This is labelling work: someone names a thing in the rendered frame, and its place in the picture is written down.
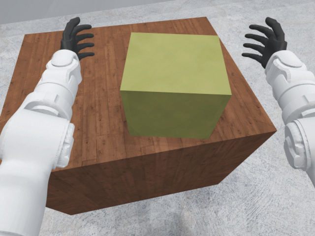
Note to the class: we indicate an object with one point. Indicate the left robot hand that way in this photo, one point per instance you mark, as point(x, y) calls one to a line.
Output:
point(70, 39)

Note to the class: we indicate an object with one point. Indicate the robot left upper arm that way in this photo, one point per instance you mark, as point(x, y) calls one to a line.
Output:
point(36, 144)

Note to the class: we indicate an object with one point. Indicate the right robot forearm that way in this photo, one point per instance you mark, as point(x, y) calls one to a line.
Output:
point(292, 85)

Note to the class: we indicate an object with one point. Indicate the left robot forearm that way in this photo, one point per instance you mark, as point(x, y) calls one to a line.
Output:
point(55, 92)

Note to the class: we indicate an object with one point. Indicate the pedestal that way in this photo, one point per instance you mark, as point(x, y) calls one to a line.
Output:
point(108, 167)

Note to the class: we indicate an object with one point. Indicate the robot right upper arm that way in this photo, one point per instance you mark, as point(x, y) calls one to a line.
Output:
point(299, 145)

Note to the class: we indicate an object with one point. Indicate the right robot hand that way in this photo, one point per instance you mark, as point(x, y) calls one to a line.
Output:
point(273, 43)

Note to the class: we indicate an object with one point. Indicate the carton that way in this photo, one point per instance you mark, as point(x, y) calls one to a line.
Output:
point(174, 85)

